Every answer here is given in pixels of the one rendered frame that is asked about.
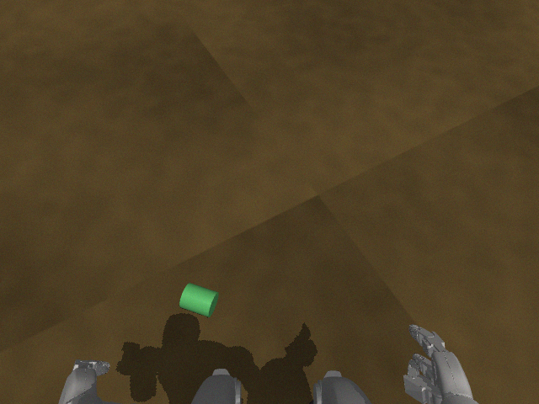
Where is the can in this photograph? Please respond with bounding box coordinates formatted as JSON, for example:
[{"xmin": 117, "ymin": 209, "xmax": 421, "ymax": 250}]
[{"xmin": 179, "ymin": 283, "xmax": 219, "ymax": 317}]

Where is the right robot hand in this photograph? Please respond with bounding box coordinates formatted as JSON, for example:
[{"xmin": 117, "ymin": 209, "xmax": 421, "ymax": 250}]
[{"xmin": 403, "ymin": 324, "xmax": 473, "ymax": 404}]

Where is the left robot hand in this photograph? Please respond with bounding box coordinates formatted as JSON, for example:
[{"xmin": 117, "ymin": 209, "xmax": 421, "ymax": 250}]
[{"xmin": 58, "ymin": 359, "xmax": 135, "ymax": 404}]

